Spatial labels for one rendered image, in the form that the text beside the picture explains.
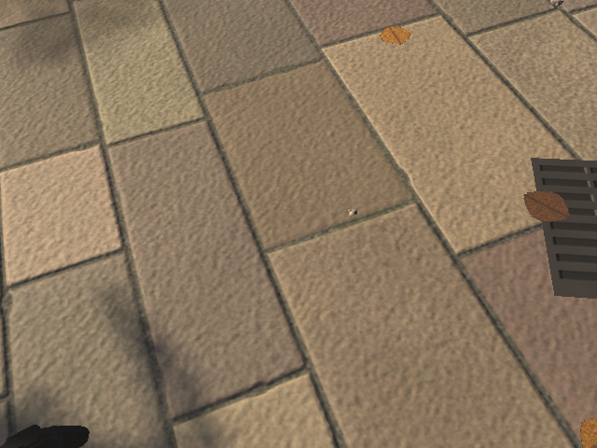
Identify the left robot hand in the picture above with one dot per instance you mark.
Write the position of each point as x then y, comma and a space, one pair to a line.
49, 437

